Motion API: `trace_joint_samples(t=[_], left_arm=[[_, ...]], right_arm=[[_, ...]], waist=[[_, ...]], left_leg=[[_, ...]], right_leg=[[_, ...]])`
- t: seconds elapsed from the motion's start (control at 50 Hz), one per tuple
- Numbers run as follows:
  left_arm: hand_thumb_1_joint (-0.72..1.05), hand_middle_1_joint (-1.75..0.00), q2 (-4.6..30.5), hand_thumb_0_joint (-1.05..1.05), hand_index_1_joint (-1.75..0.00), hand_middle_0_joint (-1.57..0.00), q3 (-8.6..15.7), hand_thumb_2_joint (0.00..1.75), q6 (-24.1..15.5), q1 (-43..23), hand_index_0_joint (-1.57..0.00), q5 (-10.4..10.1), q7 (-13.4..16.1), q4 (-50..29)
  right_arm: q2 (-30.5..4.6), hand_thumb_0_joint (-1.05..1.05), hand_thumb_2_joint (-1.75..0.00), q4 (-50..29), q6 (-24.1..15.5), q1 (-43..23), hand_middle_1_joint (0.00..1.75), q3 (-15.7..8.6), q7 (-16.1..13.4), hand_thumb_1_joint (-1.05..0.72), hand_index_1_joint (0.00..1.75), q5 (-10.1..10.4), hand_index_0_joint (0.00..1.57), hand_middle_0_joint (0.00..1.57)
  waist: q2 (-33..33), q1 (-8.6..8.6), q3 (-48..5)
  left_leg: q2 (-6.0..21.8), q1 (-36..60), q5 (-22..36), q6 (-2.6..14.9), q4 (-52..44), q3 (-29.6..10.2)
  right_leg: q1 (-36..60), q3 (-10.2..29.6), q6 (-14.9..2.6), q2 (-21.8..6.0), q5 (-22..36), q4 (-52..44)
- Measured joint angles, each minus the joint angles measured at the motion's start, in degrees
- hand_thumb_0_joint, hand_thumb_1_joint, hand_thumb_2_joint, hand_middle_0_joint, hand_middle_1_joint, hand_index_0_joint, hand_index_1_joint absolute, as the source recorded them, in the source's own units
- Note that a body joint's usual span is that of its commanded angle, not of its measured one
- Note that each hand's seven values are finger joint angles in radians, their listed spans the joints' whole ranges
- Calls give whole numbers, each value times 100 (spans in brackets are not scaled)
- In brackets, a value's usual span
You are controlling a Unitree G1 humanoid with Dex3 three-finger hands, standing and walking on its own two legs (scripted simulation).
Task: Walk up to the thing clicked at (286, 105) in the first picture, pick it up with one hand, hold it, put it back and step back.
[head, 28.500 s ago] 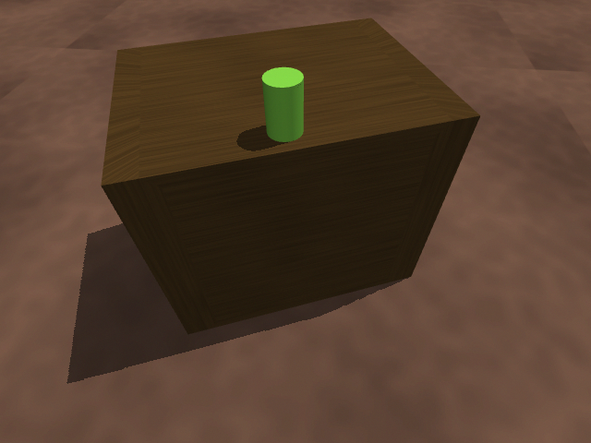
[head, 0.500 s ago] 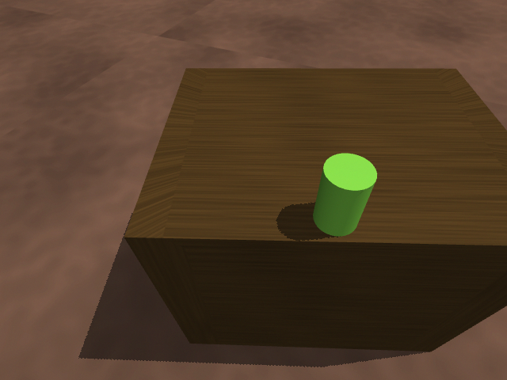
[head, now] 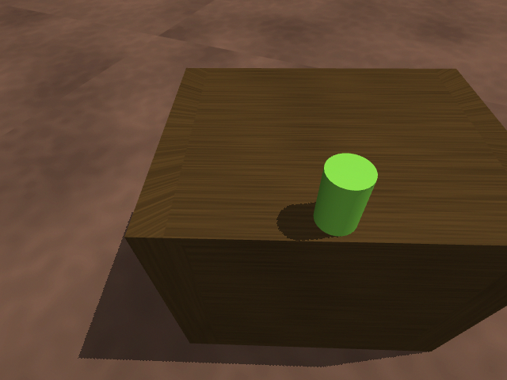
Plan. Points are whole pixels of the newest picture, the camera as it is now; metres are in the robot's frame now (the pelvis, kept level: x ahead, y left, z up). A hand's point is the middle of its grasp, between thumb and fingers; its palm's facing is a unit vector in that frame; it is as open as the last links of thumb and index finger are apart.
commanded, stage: stand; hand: right
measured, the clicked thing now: (342, 196) +0.42 -0.14 +0.03
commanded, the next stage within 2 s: step back in 0.26 s
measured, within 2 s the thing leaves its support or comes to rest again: neither
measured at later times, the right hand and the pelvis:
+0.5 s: hand out of the picture +0.06 -0.27 -0.17, palm faces -0.04 +0.92 -0.38, open 7.4 cm; pelvis -0.04 +0.01 -0.02, yaw +0 degrees
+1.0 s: hand out of the picture -0.05 -0.21 -0.16, palm faces +0.03 +0.90 -0.42, open 7.4 cm; pelvis -0.12 +0.06 -0.02, yaw -4 degrees
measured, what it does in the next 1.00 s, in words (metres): walks backwards: left foot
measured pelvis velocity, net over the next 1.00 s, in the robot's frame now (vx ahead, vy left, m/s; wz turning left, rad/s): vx -0.12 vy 0.06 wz -0.07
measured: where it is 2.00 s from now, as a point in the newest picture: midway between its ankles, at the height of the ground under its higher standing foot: outside the picture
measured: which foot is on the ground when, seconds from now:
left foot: down 0.00-0.48, up 0.50-0.62, down 0.64-1.00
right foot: down 0.00-0.64, up 0.66-1.00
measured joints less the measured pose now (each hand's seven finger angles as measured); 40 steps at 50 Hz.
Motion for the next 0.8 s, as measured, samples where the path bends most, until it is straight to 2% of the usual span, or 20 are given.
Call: trace_joint_samples(t=[0.26,0.42,0.48,0.54,0.58,0.62,0.64,0.66,0.7,0.74,0.8], left_arm=[[90,-30,-15,0,-30,-20,-6,90,4,28,-20,-5,-4,4],[90,-30,111,0,-30,-20,279,90,147,-210,-20,-89,44,-469],[90,-30,133,0,-30,-20,307,90,218,-286,-20,-64,41,-629],[90,-30,136,0,-30,-20,326,90,272,-340,-20,38,39,-796],[90,-30,163,0,-30,-20,329,90,291,-366,-20,82,40,-911],[90,-30,221,0,-30,-20,320,90,315,-407,-20,95,50,-1034],[90,-30,244,0,-30,-20,314,90,335,-429,-20,77,52,-1103],[90,-30,280,1,-30,-20,319,90,358,-495,-20,47,63,-1157],[90,-30,350,1,-30,-20,367,90,416,-635,-20,14,123,-1239],[90,-30,355,0,-30,-20,382,90,442,-627,-20,17,184,-1296],[90,-30,324,0,-30,-20,361,90,465,-535,-20,-13,185,-1302]], right_arm=[[-9,1,-90,13,2,7,30,-8,8,-90,30,3,20,20],[-158,1,-90,-333,166,-281,30,-159,21,-90,30,99,20,20],[-278,1,-90,-478,235,-327,30,-219,15,-90,30,98,20,20],[-360,1,-90,-625,317,-286,30,-293,26,-90,30,63,20,20],[-375,1,-90,-719,325,-201,30,-319,45,-91,30,74,20,20],[-366,1,-90,-804,280,-70,30,-330,55,-91,30,81,20,20],[-381,1,-90,-846,243,17,30,-333,52,-91,30,66,20,20],[-356,1,-90,-853,209,62,30,-358,34,-91,30,24,20,20],[-213,1,-90,-849,189,99,30,-351,12,-91,30,-60,20,20],[-95,1,-90,-890,211,182,30,-306,13,-91,30,-94,20,20],[12,1,-90,-935,247,274,30,-272,-42,-90,30,-132,20,20]], waist=[[-4,2,16],[47,13,515],[98,5,633],[28,18,678],[-51,-4,653],[-132,-49,610],[-122,-79,573],[-182,-96,604],[-366,-55,806],[-376,-103,862],[-339,-149,814]], left_leg=[[0,-13,-16,5,15,4],[31,-720,-306,57,997,-46],[-7,-1047,-416,186,1538,-76],[-258,-1351,-1453,318,2603,-125],[-361,-1395,-1773,376,2975,-135],[-333,-1221,-1485,392,2698,-113],[-263,-1056,-1069,359,2278,-128],[-299,-1013,-1248,315,2156,-125],[-376,-1011,-1272,356,2213,-31],[-315,-1001,-1133,386,2096,-50],[-233,-959,-830,423,1693,-50]], right_leg=[[-5,4,3,0,-3,-4],[-627,-26,-41,39,-225,818],[-847,-40,-30,18,-301,1129],[-1080,36,-5,-118,-373,1431],[-1253,80,30,-213,-380,1567],[-1454,99,121,-284,-403,1742],[-1582,82,149,-282,-445,1884],[-1733,168,67,-293,-498,2111],[-1968,693,-103,-26,-1327,2857],[-2144,936,-173,398,-1884,3603],[-2318,1009,-179,770,-1839,4475]])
